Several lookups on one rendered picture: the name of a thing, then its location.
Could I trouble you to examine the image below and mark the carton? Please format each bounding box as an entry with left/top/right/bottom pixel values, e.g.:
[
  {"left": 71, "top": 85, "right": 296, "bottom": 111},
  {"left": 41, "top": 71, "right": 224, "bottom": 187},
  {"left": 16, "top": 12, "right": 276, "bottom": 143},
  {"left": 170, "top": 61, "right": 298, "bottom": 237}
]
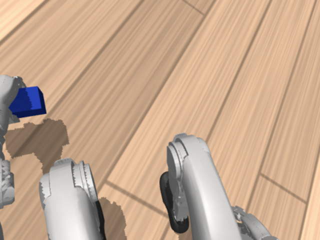
[{"left": 9, "top": 86, "right": 47, "bottom": 118}]

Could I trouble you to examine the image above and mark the left robot hand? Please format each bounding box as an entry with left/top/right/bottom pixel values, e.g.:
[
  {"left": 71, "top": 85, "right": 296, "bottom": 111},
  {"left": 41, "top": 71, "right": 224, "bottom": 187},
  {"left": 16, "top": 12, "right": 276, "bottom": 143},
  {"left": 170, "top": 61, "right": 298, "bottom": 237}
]
[{"left": 0, "top": 75, "right": 26, "bottom": 124}]

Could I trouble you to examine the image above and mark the left robot arm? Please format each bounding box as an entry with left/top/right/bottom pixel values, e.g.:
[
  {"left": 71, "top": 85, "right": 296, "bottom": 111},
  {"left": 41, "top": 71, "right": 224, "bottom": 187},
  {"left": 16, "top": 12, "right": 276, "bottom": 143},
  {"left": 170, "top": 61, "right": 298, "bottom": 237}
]
[{"left": 0, "top": 102, "right": 15, "bottom": 240}]

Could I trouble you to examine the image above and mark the right robot hand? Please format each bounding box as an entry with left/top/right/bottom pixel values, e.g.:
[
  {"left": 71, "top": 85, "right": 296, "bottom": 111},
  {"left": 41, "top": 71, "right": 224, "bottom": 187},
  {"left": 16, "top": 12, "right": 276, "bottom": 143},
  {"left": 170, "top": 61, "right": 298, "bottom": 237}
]
[{"left": 231, "top": 205, "right": 272, "bottom": 240}]

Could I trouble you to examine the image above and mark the right robot foot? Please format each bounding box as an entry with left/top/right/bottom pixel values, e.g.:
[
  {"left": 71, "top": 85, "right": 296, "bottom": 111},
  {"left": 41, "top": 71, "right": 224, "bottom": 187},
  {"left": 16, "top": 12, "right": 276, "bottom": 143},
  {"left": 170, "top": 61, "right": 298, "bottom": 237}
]
[{"left": 159, "top": 171, "right": 189, "bottom": 234}]

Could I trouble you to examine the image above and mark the left robot foot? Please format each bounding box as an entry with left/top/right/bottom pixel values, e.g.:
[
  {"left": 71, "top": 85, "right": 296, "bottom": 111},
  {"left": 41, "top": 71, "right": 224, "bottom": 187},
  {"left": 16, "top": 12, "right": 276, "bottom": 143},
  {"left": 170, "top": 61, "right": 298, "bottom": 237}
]
[{"left": 95, "top": 200, "right": 107, "bottom": 240}]

